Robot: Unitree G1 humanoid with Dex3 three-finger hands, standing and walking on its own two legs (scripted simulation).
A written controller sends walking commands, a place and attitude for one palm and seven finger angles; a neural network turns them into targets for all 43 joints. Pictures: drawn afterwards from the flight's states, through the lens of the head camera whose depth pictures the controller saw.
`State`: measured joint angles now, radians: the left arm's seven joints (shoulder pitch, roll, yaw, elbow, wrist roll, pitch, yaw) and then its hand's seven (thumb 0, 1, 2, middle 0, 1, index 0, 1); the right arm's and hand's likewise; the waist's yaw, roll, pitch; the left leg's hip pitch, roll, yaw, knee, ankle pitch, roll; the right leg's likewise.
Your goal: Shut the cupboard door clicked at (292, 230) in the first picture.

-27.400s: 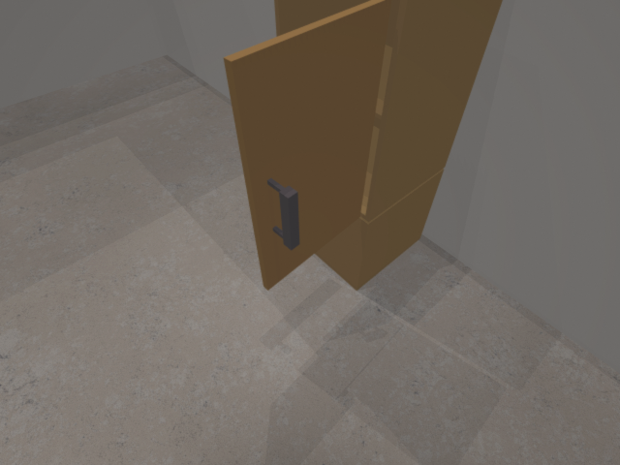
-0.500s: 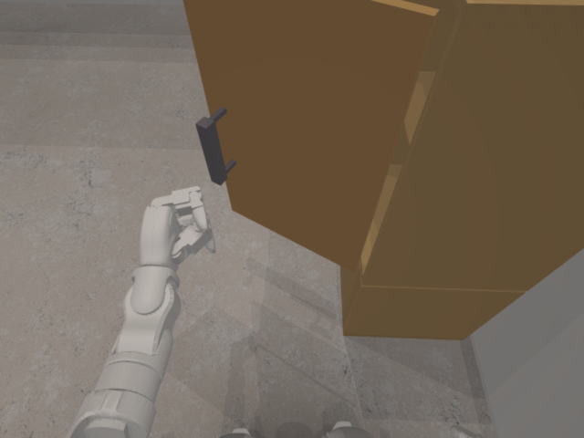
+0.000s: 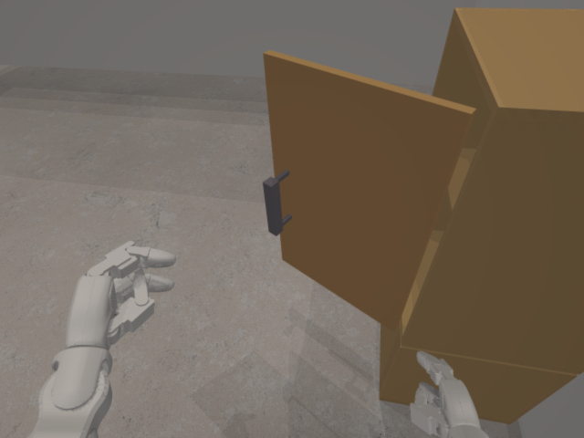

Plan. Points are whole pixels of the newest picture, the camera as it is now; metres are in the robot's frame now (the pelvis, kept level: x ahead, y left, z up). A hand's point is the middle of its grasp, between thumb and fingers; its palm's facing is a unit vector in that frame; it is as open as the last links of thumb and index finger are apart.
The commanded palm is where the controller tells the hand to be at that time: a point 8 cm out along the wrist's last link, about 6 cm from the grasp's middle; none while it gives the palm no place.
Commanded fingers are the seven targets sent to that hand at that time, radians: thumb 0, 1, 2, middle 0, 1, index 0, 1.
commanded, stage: draw the hand back to the body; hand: left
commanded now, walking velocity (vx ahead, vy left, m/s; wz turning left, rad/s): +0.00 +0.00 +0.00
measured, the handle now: (280, 202) +0.62 +0.11 -0.07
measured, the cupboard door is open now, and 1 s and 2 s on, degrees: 61 61 61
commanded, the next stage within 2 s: step back with the hand held close in 0.62 s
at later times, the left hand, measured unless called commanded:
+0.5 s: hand (59, 327) +0.18 +0.26 +0.15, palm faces +0.46 -0.80 -0.39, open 7.3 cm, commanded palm +0.13 +0.30 +0.17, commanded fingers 0.00 0.90 0.90 -0.20 -0.30 -0.20 -0.30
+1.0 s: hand (59, 321) +0.19 +0.27 +0.15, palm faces +0.39 -0.79 -0.48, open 7.4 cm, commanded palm +0.13 +0.31 +0.17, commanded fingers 0.00 0.90 0.90 -0.20 -0.30 -0.20 -0.30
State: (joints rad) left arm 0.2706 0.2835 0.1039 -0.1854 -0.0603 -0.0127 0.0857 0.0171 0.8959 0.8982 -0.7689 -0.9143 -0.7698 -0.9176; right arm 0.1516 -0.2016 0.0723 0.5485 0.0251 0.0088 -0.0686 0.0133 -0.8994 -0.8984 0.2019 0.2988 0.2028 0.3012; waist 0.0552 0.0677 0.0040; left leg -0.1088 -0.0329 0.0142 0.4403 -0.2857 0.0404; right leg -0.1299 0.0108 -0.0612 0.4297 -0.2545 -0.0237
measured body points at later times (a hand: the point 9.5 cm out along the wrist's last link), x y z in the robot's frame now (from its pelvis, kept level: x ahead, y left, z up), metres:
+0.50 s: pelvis -0.01 +0.00 +0.00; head -0.03 -0.02 +0.45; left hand +0.15 +0.30 +0.17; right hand +0.17 -0.23 -0.09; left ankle -0.03 +0.09 -0.74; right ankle -0.01 -0.10 -0.74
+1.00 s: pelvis -0.02 +0.01 +0.00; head -0.01 -0.01 +0.45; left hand +0.16 +0.31 +0.18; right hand +0.15 -0.24 -0.10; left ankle -0.03 +0.09 -0.74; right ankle -0.01 -0.10 -0.74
